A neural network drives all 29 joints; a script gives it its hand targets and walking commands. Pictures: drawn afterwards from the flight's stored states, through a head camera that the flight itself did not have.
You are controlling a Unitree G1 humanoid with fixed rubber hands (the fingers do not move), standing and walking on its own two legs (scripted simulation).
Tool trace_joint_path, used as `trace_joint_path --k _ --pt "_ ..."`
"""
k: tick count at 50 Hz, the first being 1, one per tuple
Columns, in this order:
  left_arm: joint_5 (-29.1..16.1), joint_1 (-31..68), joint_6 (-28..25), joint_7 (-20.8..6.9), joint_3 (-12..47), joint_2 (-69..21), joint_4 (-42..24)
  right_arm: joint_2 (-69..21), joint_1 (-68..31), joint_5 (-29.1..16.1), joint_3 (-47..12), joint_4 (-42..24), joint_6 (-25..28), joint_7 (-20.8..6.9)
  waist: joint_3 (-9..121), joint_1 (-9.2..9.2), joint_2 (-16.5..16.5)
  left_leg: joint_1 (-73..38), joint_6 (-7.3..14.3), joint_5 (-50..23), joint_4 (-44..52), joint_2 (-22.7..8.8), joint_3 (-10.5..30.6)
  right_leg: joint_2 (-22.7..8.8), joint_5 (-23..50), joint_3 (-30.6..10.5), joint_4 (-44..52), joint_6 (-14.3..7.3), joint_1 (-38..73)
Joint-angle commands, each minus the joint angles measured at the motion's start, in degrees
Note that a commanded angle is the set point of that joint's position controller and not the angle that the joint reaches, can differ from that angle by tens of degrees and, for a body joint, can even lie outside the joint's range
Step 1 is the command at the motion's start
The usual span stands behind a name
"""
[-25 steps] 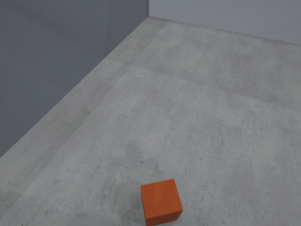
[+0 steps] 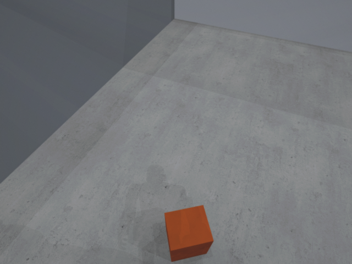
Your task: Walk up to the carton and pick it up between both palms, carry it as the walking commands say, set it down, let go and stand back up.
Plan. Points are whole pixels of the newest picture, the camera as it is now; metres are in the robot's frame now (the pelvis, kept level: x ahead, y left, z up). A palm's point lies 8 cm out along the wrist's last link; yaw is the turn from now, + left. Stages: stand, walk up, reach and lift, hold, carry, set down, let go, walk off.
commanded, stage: walk up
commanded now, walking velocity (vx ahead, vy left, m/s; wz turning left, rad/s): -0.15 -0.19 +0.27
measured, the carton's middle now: (186, 234) +0.34 -0.04 -0.64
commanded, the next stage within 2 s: none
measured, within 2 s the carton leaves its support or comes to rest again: neither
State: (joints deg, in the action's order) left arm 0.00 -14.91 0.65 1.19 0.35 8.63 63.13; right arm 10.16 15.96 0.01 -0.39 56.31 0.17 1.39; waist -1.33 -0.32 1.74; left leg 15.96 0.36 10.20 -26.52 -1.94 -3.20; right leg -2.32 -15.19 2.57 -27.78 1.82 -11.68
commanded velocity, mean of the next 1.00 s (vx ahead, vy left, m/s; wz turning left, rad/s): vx -0.02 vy -0.02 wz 0.18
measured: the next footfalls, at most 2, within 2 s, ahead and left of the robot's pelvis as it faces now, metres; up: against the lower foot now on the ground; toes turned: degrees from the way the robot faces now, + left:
right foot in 0.26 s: -0.01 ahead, -0.17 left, +0.00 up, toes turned -2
left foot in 0.86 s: -0.04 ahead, +0.08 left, +0.00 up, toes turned +10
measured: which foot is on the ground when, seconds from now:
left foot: down 0.00-0.26, up 0.28-0.84, down 0.86-1.00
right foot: up 0.00-0.24, down 0.26-0.86, up 0.88-1.00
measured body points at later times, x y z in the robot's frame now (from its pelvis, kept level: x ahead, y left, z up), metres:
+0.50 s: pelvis -0.06 -0.10 +0.01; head -0.01 -0.15 +0.45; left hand -0.03 +0.17 -0.11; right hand -0.02 -0.36 -0.17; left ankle -0.09 +0.09 -0.65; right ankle -0.05 -0.17 -0.74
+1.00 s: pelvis -0.12 -0.03 +0.00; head -0.12 +0.02 +0.45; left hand -0.11 +0.21 -0.18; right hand -0.07 -0.25 -0.13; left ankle -0.08 +0.08 -0.74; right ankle -0.11 -0.17 -0.69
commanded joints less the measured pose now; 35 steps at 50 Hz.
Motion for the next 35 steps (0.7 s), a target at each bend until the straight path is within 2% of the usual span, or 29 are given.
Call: trace_joint_path --k 1,2,4,5,6,7,9,10,11,12,13,14,15,16,17,19,20,21,22,25,26,27,28,29,30,31,33,34,35 --pt "2.48 -0.48 3.33 0.74 -4.67 8.38 -8.92 16.18 14.13 1.71 6.46 0.82 -0.78 2.95 -1.44 4.87 2.89 -9.88 12.9 -38.32 8.58 -27.93 28.24 -0.19 -20.13 -2.61 -33.91 2.26 -20.4" --pt "2.43 0.01 3.94 0.94 -4.59 10.05 -8.59 15.7 10.95 1.66 6.37 -0.14 -1.13 3.11 -2.36 4.95 2.62 -5.26 14.4 -43.56 8.64 -28.2 28.27 -0.07 -20.04 -3.53 -39.74 3.16 -18.8" --pt "1.86 1.83 4.39 0.92 -4.12 8.19 -11.1 16.35 3.24 2.25 6.04 -3.19 -1.16 2.95 -1.18 4.34 3.63 0.57 13.2 -28.19 9.65 -23.05 20.79 -0.51 -15.99 -5.42 -39.64 1.23 -16.04" --pt "1.54 -2.05 4.59 0.5 -3.63 7.18 -9.78 16.36 1.34 2.56 5.99 -4.57 -1.36 2.14 -0.51 3.28 9.87 5.05 8.7 -16.37 10.6 -16.93 14.67 -1.04 -12.42 -5.63 -33.93 0.8 -9.12" --pt "1.25 -2.19 4.64 0.11 -3.17 7.63 -10.38 15.03 -2.86 2.5 5.63 -3.99 -1.49 2.21 -2.07 1.34 10.96 6.1 6.68 -11.76 10.83 -15.21 13.75 -1.25 -10.53 -5.18 -26.73 0.54 -9.34" --pt "1.14 -0.61 4.59 -0.08 -3.01 7.72 -10.69 13.6 -2.57 3.15 5.14 -4.44 -2.12 0.7 -2.53 2.26 15.56 9.93 6.06 -6.33 11.34 -12.44 12.33 -0.57 -10.44 -2.06 -23.45 0.21 -5.22" --pt "1.23 -1.19 4.0 0.32 -3.26 9.2 -12.12 15.4 -2.06 3.17 6.11 -4.16 -2.65 0.82 -2.15 1.88 16.19 9.05 5.04 -4.92 9.92 -13.98 18.8 -0.37 -10.48 -2.94 -11.74 1.06 -1.83" --pt "0.89 -5.26 2.44 0.73 -2.91 9.24 -10.83 17.55 -5.32 1.65 6.53 -4.63 -3.18 0.38 -1.59 -2.32 14.18 9.57 2.83 -7.45 4.96 -10.41 14.92 -1.39 -3.62 -0.84 2.37 0.93 4.41" --pt "2.07 -9.16 1.93 0.88 -3.57 11.06 -9.06 12.32 -0.94 2.16 5.05 -5.02 -3.08 0.11 5.12 -1.18 4.67 11.12 2.71 1.72 0.94 -8.16 14.0 -1.75 -3.44 0.57 9.0 0.47 12.87" --pt "2.46 -12.62 1.19 1.28 -4.37 15.63 -8.99 6.57 0.39 2.14 3.28 -5.48 -2.69 0.41 5.98 -3.58 -11.92 17.02 0.01 15.72 -11.78 -0.54 5.9 -14.17 -4.98 -11.87 16.14 -0.65 14.77" --pt "2.44 -1.4 1.55 1.33 -4.57 20.6 -12.09 5.77 -0.15 2.0 2.98 -6.21 -2.67 0.92 0.49 0.91 -23.78 19.9 -1.56 25.6 -23.3 2.72 2.13 -22.43 13.06 -16.03 12.01 -6.07 4.79" --pt "2.79 0.87 1.22 1.15 -3.88 18.21 -14.12 5.35 0.14 2.61 3.53 -6.41 -3.31 1.0 1.84 1.37 -15.37 19.09 -0.58 25.22 -33.16 1.51 4.89 -22.89 11.57 -16.88 13.01 -9.64 1.09" --pt "2.76 -4.23 0.57 0.96 -3.79 18.2 -12.83 8.74 -4.64 2.76 4.75 -6.05 -4.57 0.4 1.03 -3.03 -6.33 20.82 -1.71 21.43 -35.26 0.21 6.67 -23.65 -5.19 -17.88 17.12 -6.12 -0.17" --pt "1.78 -0.38 0.67 0.8 -2.84 17.37 -13.12 11.01 -9.25 2.17 5.03 -6.58 -4.94 -0.25 -3.93 -2.67 -7.3 21.67 -2.09 16.47 -36.03 -0.15 6.02 -19.62 -12.3 -14.52 18.58 -6.28 -1.45" --pt "1.71 4.01 -0.06 0.82 -2.8 15.86 -13.58 11.72 -4.8 1.64 4.88 -3.92 -4.67 -1.31 -3.35 0.15 -9.22 20.76 -2.99 12.3 -35.57 -0.18 5.34 -15.74 -3.73 -9.68 15.51 -2.42 0.42" --pt "1.36 0.74 -0.7 1.52 -2.9 16.04 -11.82 12.05 0.99 0.91 5.25 -0.92 -4.92 -2.02 1.54 0.33 -8.25 18.94 -4.23 10.46 -39.18 -0.12 5.17 -15.86 13.84 -7.42 11.46 0.32 6.82" --pt "1.2 -2.56 -1.07 1.46 -3.44 15.38 -11.38 11.16 1.16 1.12 4.87 -1.64 -4.89 -1.72 3.45 -0.43 -10.04 19.54 -4.33 12.92 -37.74 0.13 6.09 -16.74 21.44 -8.85 9.11 0.64 13.11" --pt "1.19 -0.86 -1.27 1.38 -2.62 14.33 -11.21 10.12 -0.31 0.34 4.83 -0.62 -4.17 -1.29 2.32 0.91 -12.02 17.52 -4.9 8.95 -37.03 -0.66 4.14 -12.72 26.1 -3.27 9.33 -2.22 10.62" --pt "1.3 -1.7 -1.29 1.3 -2.5 12.52 -10.62 8.82 1.81 0.71 4.4 -0.51 -4.28 -1.51 4.45 1.09 -12.85 14.98 -4.59 9.26 -37.52 -0.12 3.94 -14.29 29.63 -2.68 8.19 -4.6 12.23" --pt "0.59 -10.15 -1.24 2.11 -3.33 13.43 -8.2 9.16 0.18 0.85 3.99 -0.41 -4.39 -1.4 5.92 -2.06 -10.95 17.14 -3.9 11.22 -36.68 0.45 2.72 -16.91 51.72 -5.28 4.35 0.06 21.17" --pt "0.51 -11.49 -1.41 2.25 -3.42 13.81 -7.51 9.55 1.66 1.04 4.17 -1.07 -4.26 -1.15 7.03 -1.26 -11.1 17.34 -3.83 12.51 -35.96 0.13 4.38 -18.32 59.92 -7.62 2.11 -0.55 21.97" --pt "1.1 -10.14 -1.78 2.34 -3.28 13.01 -8.54 8.75 1.62 0.96 3.87 -0.79 -4.36 -1.51 8.23 -1.43 -12.28 15.54 -2.35 13.5 -34.87 0.01 4.66 -18.88 54.43 -7.06 3.33 -2.0 19.05" --pt "1.57 -5.55 -1.5 2.11 -2.82 10.88 -10.01 6.75 0.0 0.52 3.14 -1.3 -4.45 -1.16 6.25 0.2 -15.89 14.14 -2.92 11.78 -32.06 -0.13 3.42 -14.45 44.72 -2.95 5.49 -5.57 15.08" --pt "1.69 -4.29 -1.35 2.16 -3.21 12.83 -10.01 8.24 -0.57 0.9 3.57 -0.57 -4.78 -1.15 4.9 -0.04 -12.34 14.56 -3.23 14.06 -32.99 0.14 2.13 -17.23 45.25 -4.52 5.62 -7.59 12.55" --pt "1.58 -3.28 -1.3 2.0 -3.6 13.32 -10.26 8.9 1.46 1.02 4.2 -0.1 -4.94 -1.05 3.69 0.78 -10.11 14.5 -3.32 13.86 -35.14 -0.37 2.75 -17.79 40.0 -4.92 6.4 -7.11 11.4" --pt "1.5 -1.18 -1.18 1.77 -3.81 12.94 -10.36 8.33 1.23 0.91 4.13 -0.1 -5.09 -1.17 2.56 0.78 -14.47 13.29 -3.27 12.7 -33.79 -1.36 2.56 -17.61 30.61 -3.64 8.29 -8.43 7.12" --pt "2.14 2.91 -0.25 1.51 -3.78 13.77 -11.29 8.15 0.73 1.08 3.57 -0.43 -5.34 -1.35 -0.35 1.43 -14.89 10.0 -2.91 11.65 -30.12 -2.48 1.75 -15.69 -1.45 -1.84 13.67 -8.66 0.19" --pt "1.86 2.91 0.13 1.57 -3.31 13.09 -11.42 8.67 -2.14 1.16 3.26 -1.02 -4.69 -1.25 -1.93 0.39 -12.79 8.14 -2.53 11.12 -26.07 -2.12 1.3 -13.3 -3.79 -0.76 14.85 -8.31 -3.66" --pt "2.16 0.81 0.12 1.46 -3.73 14.25 -11.17 9.11 -3.85 1.92 3.44 -1.78 -5.0 -1.32 -2.76 -0.98 -10.15 10.73 -2.07 12.21 -25.06 -2.22 1.82 -16.65 -6.83 -5.57 16.13 -9.06 -2.02"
